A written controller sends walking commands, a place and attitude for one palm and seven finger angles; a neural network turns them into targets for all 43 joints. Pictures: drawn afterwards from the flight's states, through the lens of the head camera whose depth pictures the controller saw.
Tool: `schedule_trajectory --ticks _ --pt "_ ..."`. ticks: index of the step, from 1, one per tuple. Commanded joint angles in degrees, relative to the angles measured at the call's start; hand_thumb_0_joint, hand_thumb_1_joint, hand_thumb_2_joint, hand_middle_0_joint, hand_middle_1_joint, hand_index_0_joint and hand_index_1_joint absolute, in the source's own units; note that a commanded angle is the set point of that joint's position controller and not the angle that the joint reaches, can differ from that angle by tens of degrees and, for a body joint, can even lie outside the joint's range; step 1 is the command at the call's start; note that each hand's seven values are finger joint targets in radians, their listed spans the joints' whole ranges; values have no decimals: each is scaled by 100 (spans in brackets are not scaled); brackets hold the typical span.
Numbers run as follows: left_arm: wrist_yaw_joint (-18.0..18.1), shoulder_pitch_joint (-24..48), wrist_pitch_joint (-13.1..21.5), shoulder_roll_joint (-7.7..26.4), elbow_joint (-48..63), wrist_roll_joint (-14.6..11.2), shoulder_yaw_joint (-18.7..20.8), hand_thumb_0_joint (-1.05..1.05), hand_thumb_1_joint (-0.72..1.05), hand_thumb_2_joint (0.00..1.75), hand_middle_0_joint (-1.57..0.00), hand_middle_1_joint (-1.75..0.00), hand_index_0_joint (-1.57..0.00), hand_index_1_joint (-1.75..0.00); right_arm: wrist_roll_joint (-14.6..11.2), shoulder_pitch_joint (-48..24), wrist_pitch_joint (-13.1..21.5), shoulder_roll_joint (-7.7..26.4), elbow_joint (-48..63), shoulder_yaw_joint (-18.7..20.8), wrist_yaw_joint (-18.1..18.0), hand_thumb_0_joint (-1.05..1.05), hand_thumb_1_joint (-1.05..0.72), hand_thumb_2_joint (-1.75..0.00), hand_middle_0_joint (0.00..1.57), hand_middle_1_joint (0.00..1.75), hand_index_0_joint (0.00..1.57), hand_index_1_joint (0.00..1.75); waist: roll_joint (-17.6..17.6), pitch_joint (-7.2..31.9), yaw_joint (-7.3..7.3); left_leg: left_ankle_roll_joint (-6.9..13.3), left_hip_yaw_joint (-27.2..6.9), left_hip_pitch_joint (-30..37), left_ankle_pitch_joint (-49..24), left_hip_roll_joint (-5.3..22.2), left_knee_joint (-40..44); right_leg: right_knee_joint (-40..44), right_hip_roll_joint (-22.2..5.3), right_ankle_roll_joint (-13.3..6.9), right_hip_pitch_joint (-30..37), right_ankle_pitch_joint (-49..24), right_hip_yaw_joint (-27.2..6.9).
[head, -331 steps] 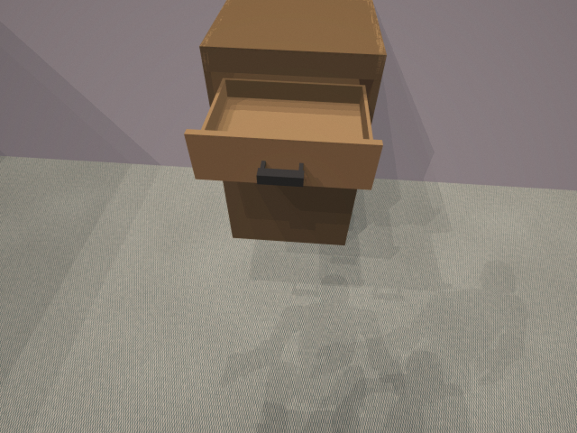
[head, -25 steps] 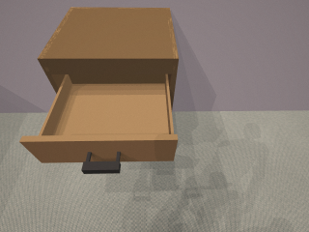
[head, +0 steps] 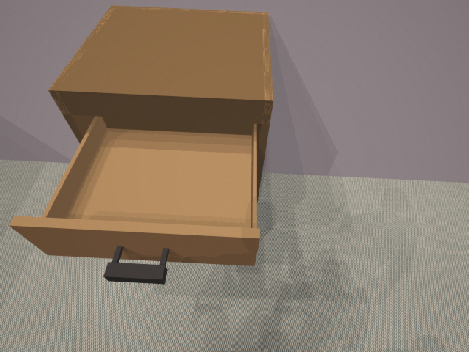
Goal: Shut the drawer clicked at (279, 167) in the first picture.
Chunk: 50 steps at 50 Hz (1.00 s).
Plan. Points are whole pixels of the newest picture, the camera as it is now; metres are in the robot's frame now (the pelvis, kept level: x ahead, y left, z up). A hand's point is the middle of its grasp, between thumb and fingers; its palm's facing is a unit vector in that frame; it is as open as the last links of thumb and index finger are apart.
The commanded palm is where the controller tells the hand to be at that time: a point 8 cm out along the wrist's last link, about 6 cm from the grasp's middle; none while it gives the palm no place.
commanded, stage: come to a stop and stand still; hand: left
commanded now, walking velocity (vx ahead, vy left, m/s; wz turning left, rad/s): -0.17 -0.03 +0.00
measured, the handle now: (139, 262) +0.27 +0.21 -0.07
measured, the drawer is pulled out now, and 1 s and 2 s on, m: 0.30 0.30 0.30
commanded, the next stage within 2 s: look again from close up in 1.42 s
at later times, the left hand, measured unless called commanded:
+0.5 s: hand out of the picture +0.01 +0.19 -0.17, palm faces -0.01 -0.98 -0.22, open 7.4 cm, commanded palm none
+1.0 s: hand out of the picture -0.07 +0.20 -0.17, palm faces +0.00 -0.99 -0.17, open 7.4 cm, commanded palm none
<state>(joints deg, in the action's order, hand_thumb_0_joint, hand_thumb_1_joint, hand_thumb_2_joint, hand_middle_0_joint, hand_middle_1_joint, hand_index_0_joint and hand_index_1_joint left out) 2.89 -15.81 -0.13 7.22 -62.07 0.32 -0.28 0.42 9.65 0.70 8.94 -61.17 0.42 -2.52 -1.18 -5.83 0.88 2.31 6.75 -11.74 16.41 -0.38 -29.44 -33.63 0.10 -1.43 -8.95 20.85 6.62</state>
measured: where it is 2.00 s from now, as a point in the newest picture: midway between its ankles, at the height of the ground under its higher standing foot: outside the picture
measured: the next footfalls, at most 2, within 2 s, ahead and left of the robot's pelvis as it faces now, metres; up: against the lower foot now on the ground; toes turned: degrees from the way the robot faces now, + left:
none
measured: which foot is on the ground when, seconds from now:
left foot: down 0.00-1.00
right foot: down 0.00-1.00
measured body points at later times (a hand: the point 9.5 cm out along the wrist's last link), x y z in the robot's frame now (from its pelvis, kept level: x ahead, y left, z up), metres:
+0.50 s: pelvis -0.05 +0.02 -0.01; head -0.07 +0.02 +0.44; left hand +0.01 +0.25 -0.15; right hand -0.02 -0.22 -0.15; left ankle -0.02 +0.12 -0.73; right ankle -0.06 -0.07 -0.73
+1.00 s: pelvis -0.04 +0.04 +0.00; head -0.04 +0.05 +0.45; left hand -0.06 +0.25 -0.16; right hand -0.05 -0.18 -0.15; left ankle -0.02 +0.12 -0.73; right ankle -0.06 -0.07 -0.73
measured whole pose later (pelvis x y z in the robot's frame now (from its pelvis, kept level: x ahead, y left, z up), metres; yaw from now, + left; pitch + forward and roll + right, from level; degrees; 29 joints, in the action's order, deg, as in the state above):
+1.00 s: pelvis -0.04 +0.04 +0.00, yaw -2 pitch +0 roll +0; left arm 1.9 -21.4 -0.2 8.7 -60.9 0.6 -1.2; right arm 0.7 17.8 1.0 8.5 -61.8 -0.8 -1.1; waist -0.8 -0.1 0.5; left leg 3.5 4.9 -14.5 12.7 -1.3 -27.2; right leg -27.2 -0.4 -0.7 -11.0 16.0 3.5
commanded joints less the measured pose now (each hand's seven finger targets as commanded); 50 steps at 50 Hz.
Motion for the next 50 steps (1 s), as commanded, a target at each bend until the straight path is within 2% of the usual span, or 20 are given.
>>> schedule_trajectory --ticks 1,4,7,10,11,12,13,14,15,17,19,20,22,23,24,28,31,35,39,50 --pt "49 -596 13 527 178 -18 115 0 90 90 -20 -30 -20 -30 -49 446 -58 549 111 68 -85 0 -90 -90 20 30 20 30 569 294 63 307 -1040 817 -4904 1098 323 781 -750 31 -161 -2259 -707" --pt "39 -574 17 711 217 -8 148 0 90 90 -20 -30 -20 -30 -54 524 -79 522 168 100 -69 0 -90 -90 20 30 20 30 424 591 11 190 -964 843 -4173 966 333 775 -903 -57 50 -3296 -835" --pt "48 -563 38 745 301 1 148 0 90 90 -20 -30 -20 -30 -45 497 -109 532 216 105 -39 0 -90 -90 20 30 20 30 -19 1011 -16 103 -903 948 -3395 910 253 857 -1010 -98 182 -3670 -955" --pt "19 -428 37 708 386 16 109 0 90 90 -20 -30 -20 -30 -46 474 -126 512 214 91 14 0 -90 -90 20 30 20 30 -240 839 -57 22 -866 792 -2352 853 515 1062 -983 -116 61 -3074 -983" --pt "219 -565 163 862 530 139 147 0 90 90 -20 -30 -20 -30 -47 374 -9 959 651 251 52 0 -90 -90 20 30 20 30 -239 1109 -160 -77 -505 692 -3046 892 -705 861 -1010 259 -178 -5132 -1116" --pt "189 -312 192 1119 884 84 236 0 90 90 -20 -30 -20 -30 8 548 -64 681 804 197 136 0 -90 -90 20 30 20 30 -573 1230 -194 -43 -540 -363 -579 507 -729 776 -1271 4 512 -4728 -1268" --pt "137 -296 214 1046 901 100 211 0 90 90 -20 -30 -20 -30 14 347 -77 518 820 184 161 0 -90 -90 20 30 20 30 -511 1017 -127 -90 -457 -640 290 342 -815 784 -1407 -324 457 -4700 -1414" --pt "114 -287 217 1132 924 106 211 0 90 90 -20 -30 -20 -30 52 373 -115 435 873 168 185 0 -90 -90 20 30 20 30 -401 1208 -103 -143 -408 -720 350 264 -821 730 -1499 -612 636 -4597 -1540" --pt "108 -353 219 1069 1009 106 208 0 90 90 -20 -30 -20 -30 39 326 -132 419 960 156 187 0 -90 -90 20 30 20 30 -449 1008 -93 -133 -427 -763 460 240 -979 895 -1521 -732 317 -3833 -1566" --pt "97 -131 194 1093 1117 109 209 0 90 90 -20 -30 -20 -30 23 442 -142 397 950 145 192 0 -90 -90 20 30 20 30 -450 584 -240 -146 -474 -540 339 260 -910 1158 -1391 -786 -447 -2444 -1514" --pt "56 64 147 1087 1190 102 178 0 90 90 -20 -30 -20 -30 40 688 -121 405 849 132 217 0 -90 -90 20 30 20 30 -249 162 -318 -149 -436 -61 -86 288 -396 1240 -1099 -565 -1214 -1129 -1304" --pt "42 80 117 1040 1217 88 160 0 90 90 -20 -30 -20 -30 47 764 -104 481 831 115 218 0 -90 -90 20 30 20 30 -130 -96 -325 -88 -650 -115 -163 407 -195 1222 -893 -433 -1490 -434 -1218" --pt "14 -35 49 991 1189 80 142 0 90 90 -20 -30 -20 -30 81 749 -85 571 816 95 213 0 -90 -90 20 30 20 30 301 -451 -184 43 -1011 -732 312 575 300 1262 -574 -288 -1387 604 -1089" --pt "2 -106 19 988 1158 74 138 0 90 90 -20 -30 -20 -30 89 701 -77 612 813 73 214 0 -90 -90 20 30 20 30 471 -592 -123 85 -1166 -1036 618 578 552 1195 -456 -248 -1250 779 -1041" --pt "-18 -187 -14 998 1147 73 142 0 90 90 -20 -30 -20 -30 102 730 -57 653 820 72 212 0 -90 -90 20 30 20 30 659 -597 -59 141 -1324 -1221 946 654 856 1053 -374 -199 -1122 782 -963" --pt "-58 -394 -10 903 1084 82 141 0 90 90 -20 -30 -20 -30 115 822 -31 773 830 75 194 0 -90 -90 20 30 20 30 320 -177 26 173 -1455 -1380 1497 683 1180 919 -295 -164 -642 618 -885" --pt "-91 -467 -4 882 1063 84 144 0 90 90 -20 -30 -20 -30 106 877 -1 825 781 90 188 0 -90 -90 20 30 20 30 382 225 53 213 -1570 -1245 1648 764 1353 795 -272 -128 -452 488 -780" --pt "-107 -511 37 801 941 77 108 0 90 90 -20 -30 -20 -30 75 959 46 754 648 81 180 0 -90 -90 20 30 20 30 355 440 39 214 -1504 -901 1282 768 1328 885 -353 -133 -449 175 -780" --pt "-107 -559 84 767 751 69 72 0 90 90 -20 -30 -20 -30 44 1060 70 620 462 57 173 0 -90 -90 20 30 20 30 95 305 -16 171 -1319 -710 779 673 1161 1141 -471 -171 -552 -9 -949" --pt "-42 -822 134 622 305 53 -18 0 90 90 -20 -30 -20 -30 -13 1105 148 505 38 -13 125 0 -90 -90 20 30 20 30 58 266 -65 160 -1097 -68 -749 661 839 1213 -574 -119 -553 -913 -919"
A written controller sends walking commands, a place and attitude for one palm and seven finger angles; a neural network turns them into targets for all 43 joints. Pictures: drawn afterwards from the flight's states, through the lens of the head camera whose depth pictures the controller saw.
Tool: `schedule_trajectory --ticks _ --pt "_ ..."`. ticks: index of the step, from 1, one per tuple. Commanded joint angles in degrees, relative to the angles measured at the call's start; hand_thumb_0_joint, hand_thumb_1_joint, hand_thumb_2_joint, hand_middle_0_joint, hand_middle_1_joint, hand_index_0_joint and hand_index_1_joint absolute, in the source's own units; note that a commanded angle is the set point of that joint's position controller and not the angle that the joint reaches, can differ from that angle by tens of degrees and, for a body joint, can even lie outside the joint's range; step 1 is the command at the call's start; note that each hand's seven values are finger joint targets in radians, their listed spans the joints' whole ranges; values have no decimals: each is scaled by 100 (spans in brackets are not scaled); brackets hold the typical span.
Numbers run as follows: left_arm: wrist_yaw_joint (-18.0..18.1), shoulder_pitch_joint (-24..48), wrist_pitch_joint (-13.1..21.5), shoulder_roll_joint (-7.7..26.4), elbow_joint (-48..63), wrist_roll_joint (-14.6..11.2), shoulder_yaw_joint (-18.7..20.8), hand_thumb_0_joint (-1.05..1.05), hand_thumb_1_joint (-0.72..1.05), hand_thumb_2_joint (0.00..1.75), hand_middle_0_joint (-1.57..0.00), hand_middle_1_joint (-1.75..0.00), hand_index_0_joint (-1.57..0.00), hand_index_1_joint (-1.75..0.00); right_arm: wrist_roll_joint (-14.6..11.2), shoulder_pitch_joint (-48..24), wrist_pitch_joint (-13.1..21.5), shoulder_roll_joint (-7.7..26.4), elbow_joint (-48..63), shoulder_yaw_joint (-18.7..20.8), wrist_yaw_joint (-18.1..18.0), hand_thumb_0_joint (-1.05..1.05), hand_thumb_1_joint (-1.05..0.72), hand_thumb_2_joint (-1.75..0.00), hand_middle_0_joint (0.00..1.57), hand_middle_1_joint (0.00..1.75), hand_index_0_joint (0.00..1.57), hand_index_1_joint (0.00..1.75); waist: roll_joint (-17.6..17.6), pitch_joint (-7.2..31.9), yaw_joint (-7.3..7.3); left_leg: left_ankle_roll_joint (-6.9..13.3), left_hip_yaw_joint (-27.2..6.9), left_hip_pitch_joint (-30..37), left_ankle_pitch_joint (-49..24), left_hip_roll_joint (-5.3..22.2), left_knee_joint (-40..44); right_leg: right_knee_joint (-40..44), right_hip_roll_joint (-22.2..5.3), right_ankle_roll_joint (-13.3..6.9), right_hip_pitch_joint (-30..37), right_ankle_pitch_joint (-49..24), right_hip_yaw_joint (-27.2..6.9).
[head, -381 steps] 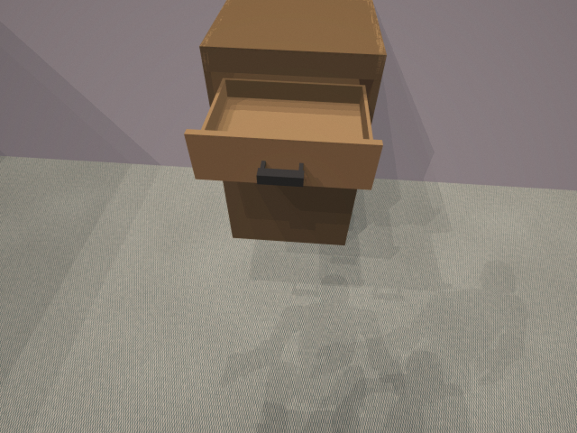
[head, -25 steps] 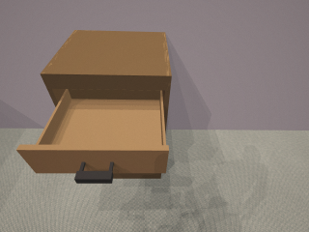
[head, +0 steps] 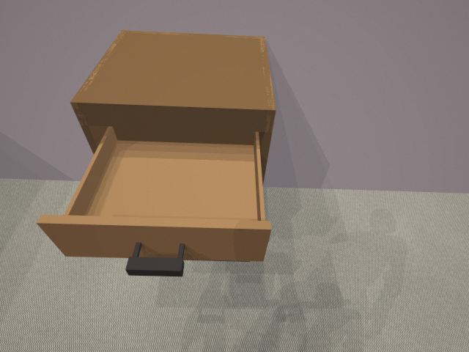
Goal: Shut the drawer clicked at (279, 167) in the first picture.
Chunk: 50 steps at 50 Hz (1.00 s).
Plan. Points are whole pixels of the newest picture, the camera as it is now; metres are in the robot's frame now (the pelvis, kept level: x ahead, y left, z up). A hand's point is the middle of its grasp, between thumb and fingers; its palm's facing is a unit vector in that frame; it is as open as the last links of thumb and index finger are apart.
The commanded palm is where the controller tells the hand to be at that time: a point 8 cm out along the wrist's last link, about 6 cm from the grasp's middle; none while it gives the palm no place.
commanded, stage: come to a stop and stand still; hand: left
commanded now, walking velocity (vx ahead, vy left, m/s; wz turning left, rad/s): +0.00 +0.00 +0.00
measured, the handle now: (157, 256) +0.31 +0.18 -0.07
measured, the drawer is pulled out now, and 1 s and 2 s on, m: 0.30 0.30 0.28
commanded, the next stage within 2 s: look again from close up in 0.42 s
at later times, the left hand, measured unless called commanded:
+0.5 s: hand out of the picture +0.02 +0.17 -0.18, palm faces +0.02 -0.98 -0.18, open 7.4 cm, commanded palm none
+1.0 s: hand out of the picture +0.00 +0.14 -0.18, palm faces +0.03 -0.99 -0.15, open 7.4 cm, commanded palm none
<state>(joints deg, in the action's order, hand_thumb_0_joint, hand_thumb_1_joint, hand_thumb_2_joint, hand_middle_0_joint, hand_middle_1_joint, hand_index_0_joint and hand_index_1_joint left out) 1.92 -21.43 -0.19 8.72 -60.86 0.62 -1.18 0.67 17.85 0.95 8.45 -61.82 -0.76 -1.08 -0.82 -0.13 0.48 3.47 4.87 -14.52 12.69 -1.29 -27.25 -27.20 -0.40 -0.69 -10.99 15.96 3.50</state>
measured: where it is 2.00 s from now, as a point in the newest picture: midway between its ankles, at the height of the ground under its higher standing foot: outside the picture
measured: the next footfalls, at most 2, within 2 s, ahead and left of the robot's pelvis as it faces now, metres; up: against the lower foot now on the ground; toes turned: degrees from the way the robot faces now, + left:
none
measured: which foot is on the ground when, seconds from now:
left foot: down 0.00-1.00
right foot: down 0.00-1.00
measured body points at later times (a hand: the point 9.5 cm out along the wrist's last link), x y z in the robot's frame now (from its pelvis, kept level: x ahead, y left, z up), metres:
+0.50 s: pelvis +0.02 +0.00 +0.00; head +0.02 +0.01 +0.45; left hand +0.02 +0.22 -0.16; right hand +0.01 -0.22 -0.15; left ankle +0.02 +0.08 -0.74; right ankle -0.02 -0.11 -0.74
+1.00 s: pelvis +0.02 -0.01 +0.00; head +0.02 +0.00 +0.45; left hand +0.00 +0.20 -0.16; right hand +0.00 -0.22 -0.15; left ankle +0.02 +0.08 -0.74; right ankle -0.02 -0.11 -0.74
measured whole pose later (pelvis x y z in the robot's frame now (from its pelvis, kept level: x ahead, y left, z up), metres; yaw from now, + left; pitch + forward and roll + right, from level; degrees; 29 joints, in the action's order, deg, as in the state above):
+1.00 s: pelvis +0.02 -0.01 +0.00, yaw +0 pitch -1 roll +0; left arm 2.2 -19.5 0.4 7.5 -62.4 0.4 -1.3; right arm 0.2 17.2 1.8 7.1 -66.0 -0.8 -1.5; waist -1.4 -0.9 0.2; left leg 2.6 4.6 -10.6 12.3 -1.1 -23.7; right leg -23.9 0.0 -1.3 -7.2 15.8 3.6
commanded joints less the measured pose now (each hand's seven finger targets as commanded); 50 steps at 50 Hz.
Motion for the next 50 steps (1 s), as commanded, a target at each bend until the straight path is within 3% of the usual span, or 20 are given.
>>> schedule_trajectory --ticks 1,4,13,14,16,32,44,50 --pt "60 -270 142 466 153 23 65 0 90 90 -20 -30 -20 -30 -39 265 123 545 71 106 -20 0 -90 -90 20 30 20 30 52 -299 -27 33 -896 258 -416 748 614 576 -530 -185 -345 -439 -607" --pt "62 -248 129 460 107 24 64 0 90 90 -20 -30 -20 -30 -44 219 123 526 15 103 -28 0 -90 -90 20 30 20 30 73 -485 -12 37 -894 233 -451 762 689 610 -522 -174 -374 -450 -578" --pt "78 -213 128 430 52 18 80 0 90 90 -20 -30 -20 -30 -41 176 155 535 -82 103 -59 0 -90 -90 20 30 20 30 196 -258 -4 34 -880 528 -1048 805 673 603 -552 -143 -149 -720 -521" --pt "70 -174 111 444 42 12 81 0 90 90 -20 -30 -20 -30 -47 173 153 542 -84 95 -67 0 -90 -90 20 30 20 30 258 -367 3 44 -902 462 -1024 817 744 613 -528 -143 -156 -665 -496" --pt "76 -186 120 444 35 15 79 0 90 90 -20 -30 -20 -30 -45 162 155 543 -91 97 -70 0 -90 -90 20 30 20 30 168 -339 6 34 -872 526 -1165 812 680 632 -556 -141 -132 -790 -520" --pt "77 -131 129 459 63 2 100 0 90 90 -20 -30 -20 -30 -51 292 157 483 -245 92 -55 0 -90 -90 20 30 20 30 -78 -365 4 13 -856 511 -905 774 784 739 -598 -163 -31 -766 -553" --pt "71 -196 138 430 19 -5 87 0 90 90 -20 -30 -20 -30 -56 314 144 408 -304 87 -55 0 -90 -90 20 30 20 30 140 -423 -10 -3 -839 486 -645 751 835 823 -585 -195 -103 -665 -568" --pt "74 -261 153 391 1 1 81 0 90 90 -20 -30 -20 -30 -61 315 154 395 -306 88 -60 0 -90 -90 20 30 20 30 66 -424 -10 -9 -833 486 -728 747 765 835 -602 -197 -110 -781 -599"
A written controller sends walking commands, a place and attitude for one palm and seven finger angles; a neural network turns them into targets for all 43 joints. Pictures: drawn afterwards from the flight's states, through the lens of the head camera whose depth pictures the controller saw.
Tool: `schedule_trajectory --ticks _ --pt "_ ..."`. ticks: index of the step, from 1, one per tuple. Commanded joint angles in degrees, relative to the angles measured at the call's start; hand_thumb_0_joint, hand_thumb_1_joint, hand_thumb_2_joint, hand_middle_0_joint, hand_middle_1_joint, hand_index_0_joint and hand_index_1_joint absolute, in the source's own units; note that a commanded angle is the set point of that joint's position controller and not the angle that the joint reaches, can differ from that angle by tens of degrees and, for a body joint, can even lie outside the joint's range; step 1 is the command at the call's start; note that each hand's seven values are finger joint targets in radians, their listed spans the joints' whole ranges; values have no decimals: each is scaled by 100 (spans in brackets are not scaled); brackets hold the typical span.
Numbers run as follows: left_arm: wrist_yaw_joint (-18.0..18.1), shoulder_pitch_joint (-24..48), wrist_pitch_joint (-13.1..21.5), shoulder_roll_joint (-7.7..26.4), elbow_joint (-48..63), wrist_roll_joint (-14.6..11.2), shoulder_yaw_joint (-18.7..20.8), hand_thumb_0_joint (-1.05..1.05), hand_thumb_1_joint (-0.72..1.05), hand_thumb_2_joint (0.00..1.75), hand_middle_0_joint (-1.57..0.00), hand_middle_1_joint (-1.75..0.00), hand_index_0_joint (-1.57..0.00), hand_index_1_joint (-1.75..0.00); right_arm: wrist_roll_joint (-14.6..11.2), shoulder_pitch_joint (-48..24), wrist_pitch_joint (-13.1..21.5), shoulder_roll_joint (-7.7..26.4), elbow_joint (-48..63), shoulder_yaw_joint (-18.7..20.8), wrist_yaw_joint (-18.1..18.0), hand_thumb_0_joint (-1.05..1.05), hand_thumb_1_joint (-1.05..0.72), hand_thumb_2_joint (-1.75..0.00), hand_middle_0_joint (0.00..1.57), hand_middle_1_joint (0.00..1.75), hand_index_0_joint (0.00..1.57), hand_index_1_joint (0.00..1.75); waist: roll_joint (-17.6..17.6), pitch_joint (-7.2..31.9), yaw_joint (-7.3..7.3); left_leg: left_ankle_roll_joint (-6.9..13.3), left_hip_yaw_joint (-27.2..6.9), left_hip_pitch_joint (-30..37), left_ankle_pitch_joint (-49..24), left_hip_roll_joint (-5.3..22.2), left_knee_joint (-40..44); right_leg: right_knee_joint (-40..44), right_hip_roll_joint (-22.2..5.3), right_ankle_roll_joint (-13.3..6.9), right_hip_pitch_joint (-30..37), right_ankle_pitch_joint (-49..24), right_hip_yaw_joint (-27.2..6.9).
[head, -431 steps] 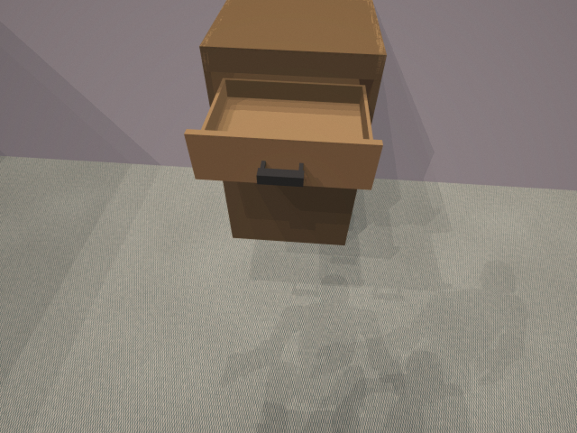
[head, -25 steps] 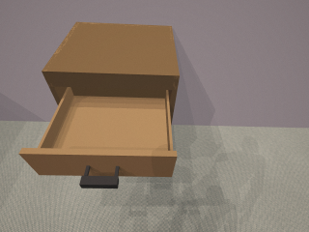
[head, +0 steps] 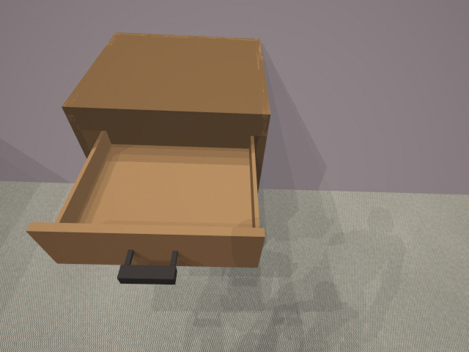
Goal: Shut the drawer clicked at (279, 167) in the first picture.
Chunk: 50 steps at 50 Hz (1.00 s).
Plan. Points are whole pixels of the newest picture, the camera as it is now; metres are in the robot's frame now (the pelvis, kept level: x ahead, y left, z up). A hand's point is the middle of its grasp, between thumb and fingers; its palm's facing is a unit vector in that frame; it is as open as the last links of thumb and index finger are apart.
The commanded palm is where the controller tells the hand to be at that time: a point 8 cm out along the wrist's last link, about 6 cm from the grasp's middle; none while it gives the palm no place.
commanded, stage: look again from close up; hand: left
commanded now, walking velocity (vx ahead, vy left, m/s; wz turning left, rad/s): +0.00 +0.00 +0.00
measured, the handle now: (150, 264) +0.29 +0.19 -0.08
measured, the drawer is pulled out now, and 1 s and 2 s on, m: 0.30 0.28 0.28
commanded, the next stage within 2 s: raise the hand and make a fist in 0.02 s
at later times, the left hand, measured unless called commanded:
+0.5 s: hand out of the picture +0.12 +0.13 -0.05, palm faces +0.10 -0.99 +0.06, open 6.2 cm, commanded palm +0.08 +0.19 -0.05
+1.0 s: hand (146, 350) +0.13 +0.14 -0.02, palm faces +0.13 -0.99 -0.06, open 3.7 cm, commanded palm +0.08 +0.19 -0.02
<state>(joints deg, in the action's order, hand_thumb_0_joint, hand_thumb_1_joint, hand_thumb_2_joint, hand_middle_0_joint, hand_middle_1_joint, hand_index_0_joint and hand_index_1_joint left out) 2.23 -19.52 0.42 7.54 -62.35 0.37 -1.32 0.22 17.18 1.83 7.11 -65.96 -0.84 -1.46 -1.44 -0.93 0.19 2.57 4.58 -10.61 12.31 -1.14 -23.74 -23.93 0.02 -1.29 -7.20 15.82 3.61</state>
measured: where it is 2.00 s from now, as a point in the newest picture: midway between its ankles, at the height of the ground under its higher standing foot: outside the picture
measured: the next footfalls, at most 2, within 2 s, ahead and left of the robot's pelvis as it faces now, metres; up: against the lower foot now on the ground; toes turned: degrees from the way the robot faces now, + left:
none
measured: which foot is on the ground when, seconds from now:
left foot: down 0.00-1.00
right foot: down 0.00-1.00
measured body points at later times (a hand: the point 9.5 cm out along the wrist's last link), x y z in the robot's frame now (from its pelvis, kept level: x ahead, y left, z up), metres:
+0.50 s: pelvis -0.04 -0.02 -0.06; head -0.01 +0.00 +0.39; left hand +0.11 +0.19 -0.05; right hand +0.18 -0.27 -0.10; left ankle +0.01 +0.09 -0.74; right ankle -0.03 -0.10 -0.74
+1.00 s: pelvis -0.04 -0.03 -0.08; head +0.00 -0.04 +0.37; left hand +0.12 +0.20 -0.01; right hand +0.12 -0.27 -0.17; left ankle +0.01 +0.09 -0.74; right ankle -0.03 -0.10 -0.74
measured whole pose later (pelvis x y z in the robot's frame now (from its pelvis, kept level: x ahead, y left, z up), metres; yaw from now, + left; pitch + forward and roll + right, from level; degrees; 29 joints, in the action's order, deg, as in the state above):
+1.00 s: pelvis -0.04 -0.03 -0.08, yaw +1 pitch +11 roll +0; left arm -5.9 -37.2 21.8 9.4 10.4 -12.7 4.6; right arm -1.7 17.0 8.6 11.9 -32.0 0.8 -3.1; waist 1.9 7.6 -0.7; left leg 0.1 1.3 -46.3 25.6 2.0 -60.8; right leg -60.6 1.1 -4.5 -41.5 30.4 7.2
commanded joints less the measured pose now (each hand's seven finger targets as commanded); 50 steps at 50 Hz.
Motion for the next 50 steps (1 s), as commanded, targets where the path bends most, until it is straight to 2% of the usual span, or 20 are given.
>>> schedule_trajectory --ticks 1,5,6,7,8,9,10,11,15,18,19,22,24,25,28,31,35,39,44,50 --pt "49 -469 100 497 142 25 96 0 90 90 -20 -30 -20 -30 -12 381 70 510 95 93 -25 0 -90 -90 20 30 20 30 84 -320 17 81 -793 137 -788 737 397 502 -656 -144 -484 -847 -614" --pt "47 -480 98 495 135 20 85 0 90 90 -20 -30 -20 -30 -13 371 65 521 85 90 -25 0 -90 -90 20 30 20 30 155 -396 24 69 -788 111 -686 732 412 531 -652 -141 -530 -775 -616" --pt "227 -665 239 619 -63 125 86 0 90 90 -20 -30 -20 -30 -11 -250 60 697 598 55 14 0 -90 -90 20 30 20 30 257 -808 140 -151 -611 -571 -992 675 -728 525 -884 0 -737 -2314 -864" --pt "151 3298 1306 1605 8609 -1086 378 0 90 90 -22 -32 -22 -32 -276 -110 808 1844 2751 276 -196 0 -90 -90 20 30 20 30 1255 2012 -688 -56 -509 1169 -1048 107 -28 -90 -307 -52 -378 -1633 -354" --pt "434 1458 1036 1337 7406 -658 434 0 90 90 -24 -34 -24 -34 -245 -590 1351 1291 2363 29 -333 0 -90 -90 20 30 20 30 1946 2064 -103 -93 -429 1371 -1457 360 84 -439 -31 -200 -469 -716 -147" --pt "731 975 797 1073 6958 -725 245 0 90 90 -26 -37 -26 -37 -226 -509 1581 1388 2069 160 -316 0 -90 -90 20 30 20 30 1578 1683 -262 -281 -604 793 -966 415 126 -503 -24 -120 -792 -168 46" --pt "697 -599 271 -58 5502 -684 -320 0 90 90 -28 -39 -28 -39 -288 -335 1581 1164 1941 162 -210 0 -90 -90 20 30 20 30 932 754 -248 -192 -719 163 -357 436 196 -530 -70 -97 -1151 -18 146" --pt "552 40 360 -334 6639 -917 -671 0 90 90 -30 -41 -30 -41 -321 -354 1623 1312 2415 148 -196 0 -90 -90 20 30 20 30 670 280 -273 -110 -786 -253 -21 356 46 -448 -79 -73 -1107 -122 219" --pt "195 -384 1318 -420 6077 -846 -665 0 90 90 -38 -50 -38 -50 -98 -548 1847 1500 2981 330 -184 0 -90 -90 20 30 20 30 -1193 -136 -478 -63 -831 -1232 634 134 -1047 -715 7 32 -2561 837 205" --pt "-623 -2362 2314 -503 5611 -1219 -207 0 90 90 -44 -56 -44 -56 -62 -942 1801 1391 3505 493 19 0 -90 -90 20 30 20 30 -1906 399 221 -205 -646 -2290 530 92 -1736 -1452 10 5 -2744 802 141" --pt "-900 -2814 2636 -92 5437 -1257 336 0 90 90 -46 -58 -46 -58 -100 -999 1748 1359 3583 562 136 0 -90 -90 20 30 20 30 -1395 621 437 -281 -542 -2374 244 30 -1881 -1710 -11 -68 -2536 247 67" --pt "-1487 -1652 3713 113 6736 -1219 223 0 90 90 -52 -65 -52 -65 -72 -1118 1745 1318 4019 602 272 0 -90 -90 20 30 20 30 -66 1513 257 -236 -400 -2799 -11 9 -2739 -2740 -58 -97 -2949 -412 -110" --pt "-1379 -1041 4271 869 7658 -1005 680 0 90 90 -56 -69 -56 -69 31 -1033 1731 1235 4021 630 303 0 -90 -90 20 30 20 30 1138 1820 259 -203 -439 -2774 23 84 -3109 -3101 -24 -194 -3521 52 -244" --pt "-1238 -975 4396 874 8253 -995 672 0 90 90 -58 -71 -58 -71 72 -1096 1682 1212 4192 610 293 0 -90 -90 20 30 20 30 1386 2072 205 -164 -501 -2615 148 118 -3157 -3152 -28 -218 -3663 362 -237" --pt "-887 -698 4346 609 8688 -1072 514 0 90 90 -64 -78 -64 -78 8 -1121 1555 1169 4364 499 174 0 -90 -90 20 30 20 30 1286 1844 -65 -80 -709 -2795 811 177 -3285 -3039 -1 -211 -4085 976 -304" --pt "-901 -567 3910 372 8475 -1166 201 0 90 90 -70 -84 -70 -84 -90 -1086 1461 1223 4473 426 61 0 -90 -90 20 30 20 30 532 1438 -335 -30 -743 -3426 1470 168 -3487 -2650 -19 -109 -4161 1734 -586" --pt "-1399 -1113 2875 348 7931 -1262 -64 0 90 90 -78 -93 -78 -93 -243 -973 1314 1264 4653 331 -82 0 -90 -90 20 30 20 30 -165 1493 -276 6 -605 -3735 1517 120 -3585 -2042 -125 45 -3560 2287 -1029" --pt "-1434 -1446 1983 1010 7860 -1302 768 0 90 90 -86 -101 -86 -101 -311 -1115 1077 1162 4735 304 -255 0 -90 -90 20 30 20 30 -404 1671 58 -8 -591 -3708 1211 87 -3444 -1893 -249 178 -2803 1854 -1211" --pt "-808 -1611 2201 879 8397 -1438 1235 0 90 90 -96 -112 -96 -112 -240 -1089 980 971 4601 306 -270 0 -90 -90 20 30 20 30 -147 1552 218 -80 -630 -3382 564 135 -3177 -2193 -218 158 -2529 437 -838" --pt "-954 -2151 3000 436 8584 -1298 487 0 90 90 -108 -125 -108 -125 -191 -898 1203 1041 4453 407 -116 0 -90 -90 20 30 20 30 121 1564 -35 -51 -602 -3158 265 138 -3174 -2414 -188 179 -2828 -203 -636"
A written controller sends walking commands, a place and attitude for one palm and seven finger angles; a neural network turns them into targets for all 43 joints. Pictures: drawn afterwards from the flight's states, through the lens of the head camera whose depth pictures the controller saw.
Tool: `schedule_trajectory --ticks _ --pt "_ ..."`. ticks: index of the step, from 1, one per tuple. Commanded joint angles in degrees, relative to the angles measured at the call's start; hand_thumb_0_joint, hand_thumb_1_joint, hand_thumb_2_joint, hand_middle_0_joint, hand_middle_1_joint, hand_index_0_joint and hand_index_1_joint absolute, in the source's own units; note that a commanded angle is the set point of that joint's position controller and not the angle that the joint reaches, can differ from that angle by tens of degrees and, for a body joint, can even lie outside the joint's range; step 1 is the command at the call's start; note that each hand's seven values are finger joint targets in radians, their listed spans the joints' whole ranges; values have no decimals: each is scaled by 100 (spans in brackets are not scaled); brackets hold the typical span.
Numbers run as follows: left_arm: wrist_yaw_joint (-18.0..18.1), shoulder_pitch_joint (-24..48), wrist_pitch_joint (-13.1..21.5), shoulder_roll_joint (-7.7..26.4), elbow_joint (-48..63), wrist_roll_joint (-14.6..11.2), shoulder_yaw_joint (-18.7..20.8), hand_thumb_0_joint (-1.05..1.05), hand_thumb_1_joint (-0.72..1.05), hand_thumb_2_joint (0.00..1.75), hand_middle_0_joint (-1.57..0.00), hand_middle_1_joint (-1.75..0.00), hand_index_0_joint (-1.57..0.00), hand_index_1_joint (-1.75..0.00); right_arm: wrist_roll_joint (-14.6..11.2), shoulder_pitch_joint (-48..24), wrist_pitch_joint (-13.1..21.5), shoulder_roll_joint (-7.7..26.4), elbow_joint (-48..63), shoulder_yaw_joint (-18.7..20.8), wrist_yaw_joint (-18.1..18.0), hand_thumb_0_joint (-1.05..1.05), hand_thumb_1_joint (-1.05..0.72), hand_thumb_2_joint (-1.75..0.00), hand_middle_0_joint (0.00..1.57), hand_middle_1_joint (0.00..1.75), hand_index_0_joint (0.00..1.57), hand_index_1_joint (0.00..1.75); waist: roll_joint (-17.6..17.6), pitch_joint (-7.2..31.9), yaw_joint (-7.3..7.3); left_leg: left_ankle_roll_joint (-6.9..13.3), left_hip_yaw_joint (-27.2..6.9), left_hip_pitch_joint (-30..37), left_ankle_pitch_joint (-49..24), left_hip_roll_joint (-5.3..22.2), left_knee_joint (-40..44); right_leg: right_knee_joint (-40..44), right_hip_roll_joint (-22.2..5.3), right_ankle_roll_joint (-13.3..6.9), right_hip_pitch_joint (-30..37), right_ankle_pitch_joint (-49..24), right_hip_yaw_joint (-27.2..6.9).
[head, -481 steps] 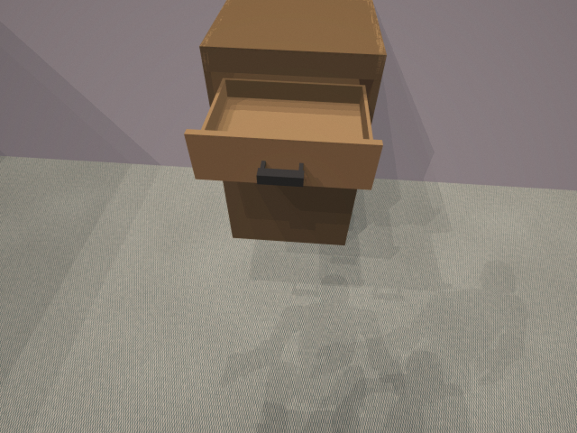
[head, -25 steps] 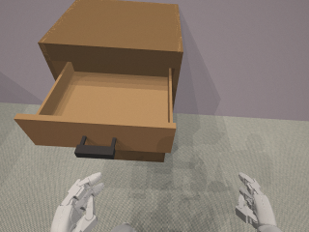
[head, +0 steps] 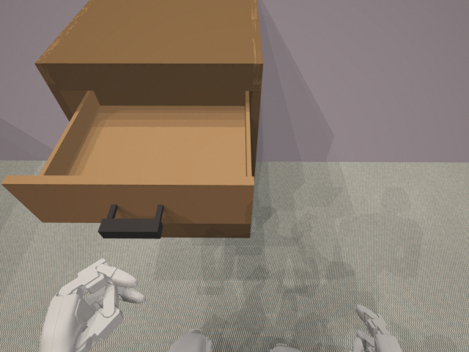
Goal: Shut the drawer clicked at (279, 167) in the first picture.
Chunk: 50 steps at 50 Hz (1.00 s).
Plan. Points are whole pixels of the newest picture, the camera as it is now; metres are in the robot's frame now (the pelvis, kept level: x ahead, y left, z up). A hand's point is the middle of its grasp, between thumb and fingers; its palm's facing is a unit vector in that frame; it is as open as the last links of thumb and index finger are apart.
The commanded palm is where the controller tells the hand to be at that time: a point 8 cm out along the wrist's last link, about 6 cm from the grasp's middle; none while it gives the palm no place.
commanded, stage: raise the hand and make a fist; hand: left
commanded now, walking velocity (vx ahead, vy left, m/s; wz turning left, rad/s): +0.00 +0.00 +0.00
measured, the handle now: (134, 218) +0.35 +0.21 +0.00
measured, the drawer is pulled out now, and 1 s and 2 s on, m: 0.28 0.28 0.28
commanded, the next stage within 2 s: bring the fist close to the handle in 1.02 s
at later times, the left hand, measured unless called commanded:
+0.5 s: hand (119, 326) +0.15 +0.15 +0.09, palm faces +0.00 -1.00 +0.02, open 3.2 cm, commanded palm +0.11 +0.21 +0.09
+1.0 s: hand (120, 321) +0.16 +0.15 +0.10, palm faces +0.05 -1.00 -0.03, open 3.3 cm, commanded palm +0.11 +0.20 +0.10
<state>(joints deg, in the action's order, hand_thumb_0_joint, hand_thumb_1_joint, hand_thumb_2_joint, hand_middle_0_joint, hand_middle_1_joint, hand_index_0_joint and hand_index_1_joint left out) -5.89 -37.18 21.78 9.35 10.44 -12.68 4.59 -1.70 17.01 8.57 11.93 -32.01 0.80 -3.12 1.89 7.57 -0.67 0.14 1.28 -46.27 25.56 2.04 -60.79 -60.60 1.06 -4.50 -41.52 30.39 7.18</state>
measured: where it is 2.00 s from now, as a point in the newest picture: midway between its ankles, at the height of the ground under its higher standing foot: outside the picture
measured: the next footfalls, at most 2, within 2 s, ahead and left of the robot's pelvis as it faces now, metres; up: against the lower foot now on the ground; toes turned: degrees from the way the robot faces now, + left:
none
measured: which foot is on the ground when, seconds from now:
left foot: down 0.00-1.00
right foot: down 0.00-1.00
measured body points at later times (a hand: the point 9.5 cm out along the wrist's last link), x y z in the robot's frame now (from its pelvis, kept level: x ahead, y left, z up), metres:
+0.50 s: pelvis +0.01 +0.03 +0.01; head +0.03 +0.02 +0.46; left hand +0.15 +0.21 +0.09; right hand +0.23 -0.18 -0.04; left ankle +0.04 +0.12 -0.66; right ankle +0.00 -0.07 -0.66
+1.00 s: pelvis +0.01 +0.02 +0.00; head +0.03 +0.01 +0.45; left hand +0.15 +0.20 +0.11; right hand +0.19 -0.20 -0.05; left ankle +0.04 +0.12 -0.66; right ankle +0.00 -0.07 -0.66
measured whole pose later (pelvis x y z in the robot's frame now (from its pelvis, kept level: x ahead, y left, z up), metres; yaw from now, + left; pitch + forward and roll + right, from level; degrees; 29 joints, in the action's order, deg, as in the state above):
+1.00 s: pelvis +0.01 +0.02 +0.00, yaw +0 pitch +10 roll -1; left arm -1.0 -47.8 18.7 8.9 26.2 -7.9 -5.3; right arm -2.1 16.5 6.3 12.5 -22.4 -0.2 -0.9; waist 3.3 8.5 -0.3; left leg 2.0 1.9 -43.5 26.6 1.0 -60.4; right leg -59.2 0.2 -2.7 -38.3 30.6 6.4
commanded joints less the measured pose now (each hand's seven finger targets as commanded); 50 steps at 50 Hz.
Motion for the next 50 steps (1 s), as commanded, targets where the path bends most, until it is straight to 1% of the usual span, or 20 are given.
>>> schedule_trajectory --ticks 1,3,4,7,9,12,14,15,21,24,28,29,35,38,39,41,44,45,48,50 --pt "-260 -489 919 242 1266 -25 -203 0 90 90 -110 -127 -110 -127 -21 -870 577 597 1068 269 63 0 -90 -90 20 30 20 30 -246 647 -3 197 -290 414 -999 -173 512 1278 -302 514 508 -1602 -993" --pt "-467 -562 949 291 1210 -88 -225 0 90 90 -114 -132 -114 -132 -51 -823 637 664 1076 295 51 0 -90 -90 20 30 20 30 -419 696 -48 206 -300 361 -884 -198 489 1376 -352 557 563 -1452 -1086" --pt "-487 -676 902 392 1055 -74 -84 0 90 90 -116 -134 -116 -134 -67 -878 612 672 1056 320 29 0 -90 -90 20 30 20 30 -653 598 -14 210 -317 318 -854 -194 501 1441 -339 548 557 -1326 -1094" --pt "-454 -584 867 506 1532 -82 -35 0 90 90 -122 -140 -122 -140 -63 -832 604 709 1200 340 -2 0 -90 -90 20 30 20 30 -269 860 55 230 -274 588 -880 -199 662 1347 -250 411 540 -1019 -892" --pt "-237 -735 800 617 1679 -28 159 0 90 90 -126 -145 -126 -145 -52 -882 535 672 1236 352 -14 0 -90 -90 20 30 20 30 -169 895 182 228 -282 730 -1005 -181 778 1258 -171 344 588 -1114 -719" --pt "-41 -917 754 372 1938 -27 1 0 90 90 -132 -151 -132 -151 -36 -850 454 599 1365 335 43 0 -90 -90 20 30 20 30 -62 959 181 223 -280 965 -1193 -170 885 1162 -103 315 606 -1406 -507" --pt "20 -1022 668 276 1884 69 -144 0 90 90 -136 -156 -136 -156 -53 -887 386 618 1411 309 67 0 -90 -90 20 30 20 30 -15 721 158 223 -308 1006 -1178 -134 958 1174 -64 304 497 -1358 -408" --pt "-6 -906 636 80 1972 86 -457 0 90 90 -138 -158 -138 -158 -48 -859 385 635 1485 266 94 0 -90 -90 20 30 20 30 -41 610 34 232 -336 1040 -1074 -125 979 1179 -53 321 373 -1270 -353" --pt "-172 -934 266 128 2200 297 -900 0 90 90 -140 -160 -140 -160 -77 -836 315 697 1710 169 136 0 -90 -90 20 30 20 30 -76 368 -53 252 -469 1060 -793 -88 1120 1250 -44 319 277 -984 -314" --pt "-4 -1003 128 329 2459 389 -702 0 90 90 -140 -160 -140 -160 -70 -880 233 650 1808 150 136 0 -90 -90 20 30 20 30 18 442 88 231 -502 1136 -717 -84 1215 1216 -23 288 336 -840 -262" --pt "248 -1101 91 199 2788 378 -707 0 90 90 -140 -160 -140 -160 -53 -817 125 573 1957 105 170 0 -90 -90 20 30 20 30 49 487 143 195 -511 1190 -677 -76 1284 1156 3 267 342 -721 -191" --pt "301 -1131 67 233 2775 391 -673 0 90 90 -140 -160 -140 -160 -55 -844 116 575 1962 103 172 0 -90 -90 20 30 20 30 78 462 172 197 -508 1168 -677 -84 1290 1183 11 262 371 -728 -209" --pt "205 -1214 45 -83 2677 430 -1182 0 90 90 -140 -160 -140 -160 -79 -756 204 680 1997 86 213 0 -90 -90 20 30 20 30 -185 246 -6 213 -540 1000 -427 -85 1248 1230 -5 293 255 -525 -231" --pt "192 -1309 4 67 2731 510 -1144 0 90 90 -140 -160 -140 -160 -78 -720 206 680 2026 110 206 0 -90 -90 20 30 20 30 -198 335 37 222 -510 934 -357 -101 1215 1222 -33 291 275 -443 -282" --pt "247 -1392 -32 206 2715 559 -995 0 90 90 -140 -160 -140 -160 -81 -774 181 670 2038 128 202 0 -90 -90 20 30 20 30 -212 328 117 219 -512 868 -354 -114 1238 1223 -22 277 336 -425 -302" --pt "336 -1266 -14 280 2814 582 -917 0 90 90 -140 -160 -140 -160 -67 -729 132 631 2060 128 199 0 -90 -90 20 30 20 30 -130 356 90 215 -458 891 -333 -122 1209 1212 -36 280 305 -395 -320" --pt "514 -1389 65 307 2958 558 -728 0 90 90 -140 -160 -140 -160 -61 -745 96 579 2064 151 189 0 -90 -90 20 30 20 30 18 517 207 197 -413 961 -496 -120 1199 1163 -2 255 384 -523 -314" --pt "525 -1489 82 121 2905 502 -843 0 90 90 -140 -160 -140 -160 -60 -731 106 551 2068 128 209 0 -90 -90 20 30 20 30 -12 459 174 195 -398 972 -535 -128 1198 1168 -1 258 392 -571 -287" --pt "518 -1302 186 90 2930 424 -909 0 90 90 -140 -160 -140 -160 -64 -707 151 600 2028 134 211 0 -90 -90 20 30 20 30 -96 406 70 215 -376 932 -562 -134 1086 1235 -3 289 328 -646 -354" --pt "445 -1375 196 72 2727 398 -901 0 90 90 -140 -160 -140 -160 -72 -698 185 606 1956 153 205 0 -90 -90 20 30 20 30 -322 326 49 223 -367 829 -587 -140 1057 1304 -18 307 404 -701 -411"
